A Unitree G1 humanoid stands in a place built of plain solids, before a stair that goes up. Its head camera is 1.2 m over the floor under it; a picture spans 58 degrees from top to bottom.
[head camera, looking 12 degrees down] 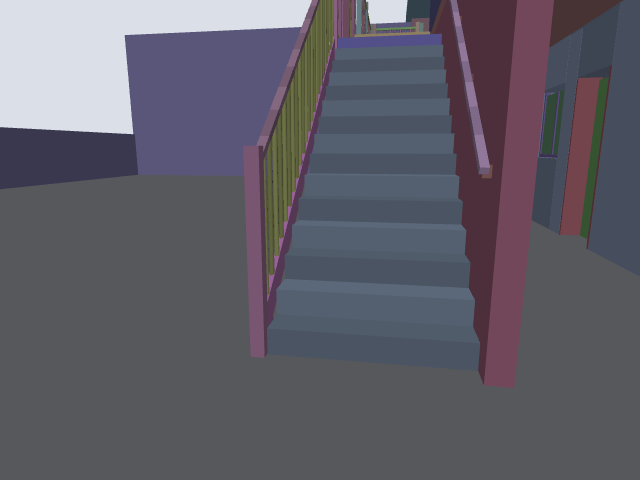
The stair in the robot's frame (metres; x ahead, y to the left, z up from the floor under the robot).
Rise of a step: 0.17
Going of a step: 0.23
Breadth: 1.20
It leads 9 degrees to the right of straight ahead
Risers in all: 15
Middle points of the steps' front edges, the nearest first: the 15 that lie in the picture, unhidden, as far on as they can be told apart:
2.28 -0.28 0.17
2.50 -0.32 0.33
2.73 -0.35 0.50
2.95 -0.39 0.66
3.18 -0.43 0.83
3.40 -0.47 0.99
3.62 -0.50 1.16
3.85 -0.54 1.32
4.07 -0.58 1.49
4.30 -0.61 1.65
4.52 -0.65 1.82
4.74 -0.69 1.98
4.97 -0.73 2.15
5.19 -0.76 2.31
5.42 -0.80 2.48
